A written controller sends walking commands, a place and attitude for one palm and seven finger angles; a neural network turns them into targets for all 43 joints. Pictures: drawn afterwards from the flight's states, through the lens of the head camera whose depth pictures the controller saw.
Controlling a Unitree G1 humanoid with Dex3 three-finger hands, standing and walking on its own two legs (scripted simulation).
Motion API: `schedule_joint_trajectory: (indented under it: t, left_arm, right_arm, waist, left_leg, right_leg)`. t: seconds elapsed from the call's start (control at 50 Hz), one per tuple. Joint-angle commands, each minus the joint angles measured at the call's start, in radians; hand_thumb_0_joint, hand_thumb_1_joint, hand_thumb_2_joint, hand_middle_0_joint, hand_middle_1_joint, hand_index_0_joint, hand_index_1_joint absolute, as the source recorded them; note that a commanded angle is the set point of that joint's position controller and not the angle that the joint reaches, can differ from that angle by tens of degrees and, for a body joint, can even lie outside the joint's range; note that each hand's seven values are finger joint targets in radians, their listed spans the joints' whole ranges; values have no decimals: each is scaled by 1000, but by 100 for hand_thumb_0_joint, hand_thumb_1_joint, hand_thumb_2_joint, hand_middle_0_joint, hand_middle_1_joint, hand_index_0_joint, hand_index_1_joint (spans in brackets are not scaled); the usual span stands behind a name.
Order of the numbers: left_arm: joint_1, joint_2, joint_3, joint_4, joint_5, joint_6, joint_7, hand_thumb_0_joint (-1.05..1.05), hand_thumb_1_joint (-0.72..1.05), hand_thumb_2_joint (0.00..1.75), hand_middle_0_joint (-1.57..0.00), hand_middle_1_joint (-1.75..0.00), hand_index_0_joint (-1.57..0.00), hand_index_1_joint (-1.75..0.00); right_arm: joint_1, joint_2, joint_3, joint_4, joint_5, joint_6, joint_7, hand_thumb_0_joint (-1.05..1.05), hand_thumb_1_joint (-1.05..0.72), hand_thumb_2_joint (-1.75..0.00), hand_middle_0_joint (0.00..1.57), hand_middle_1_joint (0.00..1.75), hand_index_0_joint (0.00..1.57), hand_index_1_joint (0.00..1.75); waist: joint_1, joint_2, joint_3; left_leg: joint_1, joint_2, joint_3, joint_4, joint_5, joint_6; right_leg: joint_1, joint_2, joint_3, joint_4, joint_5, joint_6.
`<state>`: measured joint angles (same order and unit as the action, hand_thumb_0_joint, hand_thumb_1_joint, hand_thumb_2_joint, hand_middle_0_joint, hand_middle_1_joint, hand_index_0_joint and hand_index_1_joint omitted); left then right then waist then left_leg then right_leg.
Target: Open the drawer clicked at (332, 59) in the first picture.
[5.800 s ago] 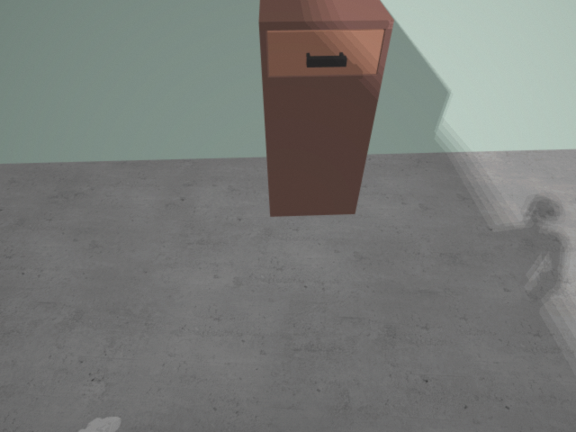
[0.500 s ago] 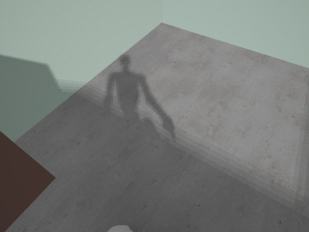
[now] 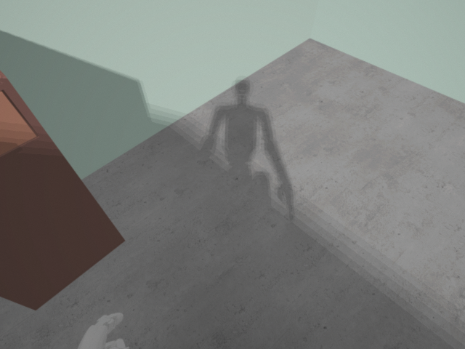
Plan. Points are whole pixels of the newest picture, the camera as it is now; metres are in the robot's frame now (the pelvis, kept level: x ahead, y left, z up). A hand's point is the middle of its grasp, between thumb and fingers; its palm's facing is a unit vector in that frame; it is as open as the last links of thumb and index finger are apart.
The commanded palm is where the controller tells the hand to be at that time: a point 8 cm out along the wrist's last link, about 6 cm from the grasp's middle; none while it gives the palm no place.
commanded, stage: turn to face it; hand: left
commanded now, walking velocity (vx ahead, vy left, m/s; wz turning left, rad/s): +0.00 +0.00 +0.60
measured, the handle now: out of the picture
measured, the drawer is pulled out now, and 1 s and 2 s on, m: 0.00 0.00 0.00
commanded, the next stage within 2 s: take the last steps up to it in 1.20 s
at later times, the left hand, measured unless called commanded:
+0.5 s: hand out of the picture -0.04 +0.24 -0.19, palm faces +0.35 -0.90 -0.25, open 7.4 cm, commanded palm none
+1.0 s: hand out of the picture +0.02 +0.27 -0.14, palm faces +0.55 -0.79 -0.28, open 7.4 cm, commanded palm none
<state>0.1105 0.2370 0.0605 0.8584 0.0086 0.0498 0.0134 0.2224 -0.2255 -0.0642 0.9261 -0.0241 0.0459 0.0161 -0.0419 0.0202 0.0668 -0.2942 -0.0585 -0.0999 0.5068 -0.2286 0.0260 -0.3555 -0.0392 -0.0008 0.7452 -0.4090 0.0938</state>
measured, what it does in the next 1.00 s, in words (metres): steps on the spot, turning left: right foot, then left foot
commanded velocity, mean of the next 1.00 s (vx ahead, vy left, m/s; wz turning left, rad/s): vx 0.00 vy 0.00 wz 0.56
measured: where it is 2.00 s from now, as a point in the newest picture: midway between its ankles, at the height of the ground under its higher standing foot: outside the picture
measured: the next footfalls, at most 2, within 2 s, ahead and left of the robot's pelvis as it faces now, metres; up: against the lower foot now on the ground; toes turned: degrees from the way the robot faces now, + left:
right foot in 0.04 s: +0.03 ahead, -0.14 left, +0.00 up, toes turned +0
left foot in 0.46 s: +0.01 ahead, +0.13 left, +0.00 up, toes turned +25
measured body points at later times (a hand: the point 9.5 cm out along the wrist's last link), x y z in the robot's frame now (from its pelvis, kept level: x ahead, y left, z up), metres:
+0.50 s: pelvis +0.00 +0.02 -0.02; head +0.04 +0.06 +0.43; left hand -0.06 +0.29 -0.17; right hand +0.19 -0.20 -0.14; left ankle -0.03 +0.12 -0.74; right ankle +0.00 -0.14 -0.72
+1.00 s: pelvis +0.02 +0.02 +0.00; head +0.05 +0.03 +0.45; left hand -0.01 +0.31 -0.12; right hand +0.20 -0.17 -0.15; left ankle -0.03 +0.12 -0.74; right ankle +0.09 -0.09 -0.72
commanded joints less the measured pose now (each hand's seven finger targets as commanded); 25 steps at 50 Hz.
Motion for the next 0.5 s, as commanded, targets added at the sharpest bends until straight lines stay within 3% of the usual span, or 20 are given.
schedule_joint_trajectory:
  t: [0.0, 0.02, 0.04, 0.06, 0.08, 0.1, 0.12, 0.14, 0.24, 0.32, 0.36, 0.4, 0.42, 0.44, 0.46, 0.48]
  left_arm:
    - [135, 134, 32, -55, -4, -51, 18, 0, 90, 90, -20, -30, -20, -30]
    - [146, 229, 52, -58, 13, -60, 27, 0, 90, 90, -20, -30, -20, -30]
    - [139, 262, 50, -70, 13, -53, 28, 0, 90, 90, -20, -30, -20, -30]
    - [100, 233, 39, -81, 11, -48, 28, 0, 90, 90, -20, -30, -20, -30]
    - [42, 176, 38, -83, 8, -54, 33, 0, 90, 90, -20, -30, -20, -30]
    - [11, 161, 29, -89, 7, -54, 28, 0, 90, 90, -20, -30, -20, -30]
    - [1, 138, 16, -93, 7, -56, 23, 0, 90, 90, -20, -30, -20, -30]
    - [16, 128, 13, -86, 8, -60, 21, 0, 90, 90, -20, -30, -20, -30]
    - [114, 155, 22, -51, 16, -56, 22, 0, 90, 90, -20, -30, -20, -30]
    - [151, 191, 34, -35, 22, -47, 19, 0, 90, 90, -20, -30, -20, -30]
    - [154, 208, 42, -29, 23, -42, 17, 0, 90, 90, -20, -30, -20, -30]
    - [143, 213, 46, -26, 17, -37, 14, 0, 90, 90, -20, -30, -20, -30]
    - [138, 203, 46, -29, 9, -34, 11, 0, 90, 90, -20, -30, -20, -30]
    - [143, 156, 40, -54, 0, -31, 3, 0, 90, 90, -20, -30, -20, -30]
    - [90, 92, 14, -100, -1, -30, 1, 0, 90, 90, -20, -30, -20, -30]
    - [44, 121, 14, -107, 7, -19, 8, 0, 90, 90, -20, -30, -20, -30]
  right_arm:
    - [-36, -175, -57, -89, 13, -21, -12, 0, -90, -90, 20, 30, 20, 30]
    - [-6, -100, -46, -104, 22, -22, -7, 0, -90, -90, 20, 30, 20, 30]
    - [-28, -121, -51, -124, 11, -18, -10, 0, -90, -90, 20, 30, 20, 30]
    - [-25, -140, -57, -117, 4, -9, -5, 0, -90, -90, 20, 30, 20, 30]
    - [-19, -131, -57, -96, 2, 3, -2, 0, -90, -90, 20, 30, 20, 30]
    - [-9, -128, -56, -71, 0, 8, 4, 0, -90, -90, 20, 30, 20, 30]
    - [5, -126, -55, -63, -1, 10, 10, 0, -90, -90, 20, 30, 20, 30]
    - [4, -116, -51, -59, 1, 11, 14, 0, -90, -90, 20, 30, 20, 30]
    - [-76, -103, -40, -78, 6, 17, 18, 0, -90, -90, 20, 30, 20, 30]
    - [-134, -87, -24, -95, 11, 6, 22, 0, -90, -90, 20, 30, 20, 30]
    - [-125, -88, -20, -98, 13, -2, 20, 0, -90, -90, 20, 30, 20, 30]
    - [-66, -107, -24, -90, 10, -10, 18, 0, -90, -90, 20, 30, 20, 30]
    - [-4, -145, -34, -77, 7, -19, 18, 0, -90, -90, 20, 30, 20, 30]
    - [73, -259, -62, -67, 1, -31, 12, 0, -90, -90, 20, 30, 20, 30]
    - [142, -343, -80, -54, 12, -34, 2, 0, -90, -90, 20, 30, 20, 30]
    - [173, -332, -74, -32, 17, -27, -3, 0, -90, -90, 20, 30, 20, 30]
  waist:
    - [74, 36, -174]
    - [75, -260, -186]
    - [82, -302, -155]
    - [60, -187, -114]
    - [31, -217, -91]
    - [16, -204, -56]
    - [6, -193, -36]
    - [10, -200, -32]
    - [54, -236, -38]
    - [82, -258, -50]
    - [84, -271, -76]
    - [50, -235, -115]
    - [11, -151, -156]
    - [-33, 116, -224]
    - [-63, 312, -247]
    - [-67, 184, -239]
  left_leg:
    - [-78, 155, -235, 34, 228, 42]
    - [-278, 23, -53, 239, -121, -44]
    - [-315, -10, 30, 454, -373, -72]
    - [-291, 27, 4, 600, -330, -64]
    - [-304, 54, -3, 649, -285, -67]
    - [-304, 69, 27, 699, -225, -80]
    - [-305, 81, 50, 723, -171, -91]
    - [-304, 81, 70, 719, -151, -99]
    - [-273, 98, 132, 564, -174, -116]
    - [-183, 95, 196, 342, -193, -101]
    - [-122, 84, 223, 254, -185, -86]
    - [-12, 72, 241, 89, -73, -72]
    - [132, 80, 211, -50, 61, -57]
    - [337, 278, -66, -101, 334, 32]
    - [399, 481, -325, -115, 767, 170]
    - [369, 493, -252, -86, 745, 207]
  right_leg:
    - [314, -51, 37, -395, 221, -26]
    - [454, -315, 283, -481, 245, -111]
    - [331, -477, 389, -485, 344, -218]
    - [227, -441, 301, -477, 305, -245]
    - [204, -390, 238, -482, 306, -221]
    - [194, -329, 166, -456, 337, -201]
    - [190, -287, 75, -430, 398, -183]
    - [200, -269, 26, -416, 458, -174]
    - [265, -291, -49, -394, 546, -188]
    - [280, -311, -94, -338, 626, -190]
    - [285, -323, -114, -294, 655, -182]
    - [270, -314, -166, -196, 621, -141]
    - [195, -297, -189, -57, 570, -101]
    - [-37, -193, -224, 174, 242, -28]
    - [-241, -88, -149, 362, -296, 18]
    - [-232, -110, -55, 428, -277, -2]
